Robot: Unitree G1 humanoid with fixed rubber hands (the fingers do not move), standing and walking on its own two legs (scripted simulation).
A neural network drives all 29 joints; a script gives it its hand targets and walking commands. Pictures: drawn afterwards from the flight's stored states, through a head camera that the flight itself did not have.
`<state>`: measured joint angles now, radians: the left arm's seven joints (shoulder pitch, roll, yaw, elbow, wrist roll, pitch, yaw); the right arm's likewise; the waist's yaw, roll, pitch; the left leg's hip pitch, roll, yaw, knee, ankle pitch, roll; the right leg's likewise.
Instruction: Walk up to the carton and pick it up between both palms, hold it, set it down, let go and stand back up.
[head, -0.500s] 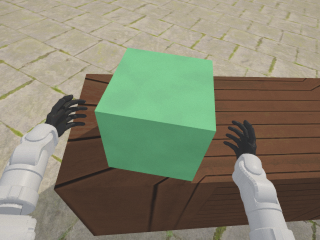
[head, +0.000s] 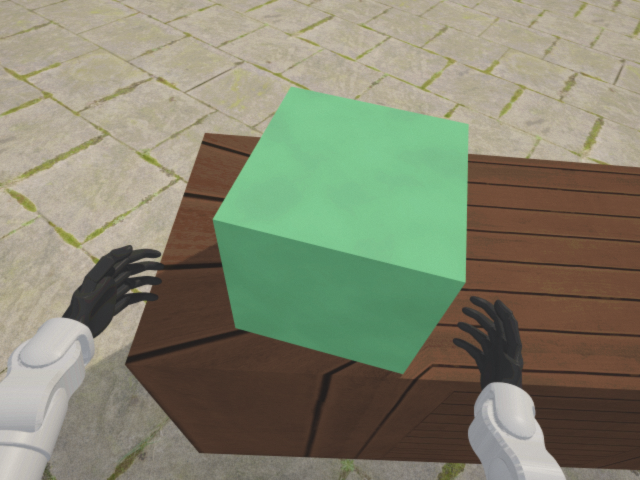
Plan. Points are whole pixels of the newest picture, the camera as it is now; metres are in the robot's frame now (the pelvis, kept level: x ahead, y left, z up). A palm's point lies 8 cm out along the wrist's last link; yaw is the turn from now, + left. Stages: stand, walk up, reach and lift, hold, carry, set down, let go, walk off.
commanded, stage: set down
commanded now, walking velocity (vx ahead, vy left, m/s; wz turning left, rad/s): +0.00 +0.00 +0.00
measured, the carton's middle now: (347, 230) +0.45 -0.04 +0.02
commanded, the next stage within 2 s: none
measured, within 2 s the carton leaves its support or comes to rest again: neither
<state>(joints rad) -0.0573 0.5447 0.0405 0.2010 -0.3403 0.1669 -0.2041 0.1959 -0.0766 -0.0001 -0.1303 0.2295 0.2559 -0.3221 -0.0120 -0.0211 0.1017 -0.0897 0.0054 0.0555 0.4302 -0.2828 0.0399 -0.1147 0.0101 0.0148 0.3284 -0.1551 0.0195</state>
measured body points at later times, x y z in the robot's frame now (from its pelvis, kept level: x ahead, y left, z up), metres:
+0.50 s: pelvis +0.01 +0.00 +0.00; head +0.05 +0.03 +0.44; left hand +0.22 +0.28 +0.00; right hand +0.18 -0.19 +0.00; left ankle -0.03 +0.08 -0.74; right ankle +0.02 -0.14 -0.74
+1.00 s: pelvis +0.00 +0.00 -0.01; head +0.01 +0.03 +0.44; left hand +0.17 +0.28 -0.03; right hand +0.17 -0.20 -0.04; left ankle -0.03 +0.09 -0.74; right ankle +0.02 -0.14 -0.74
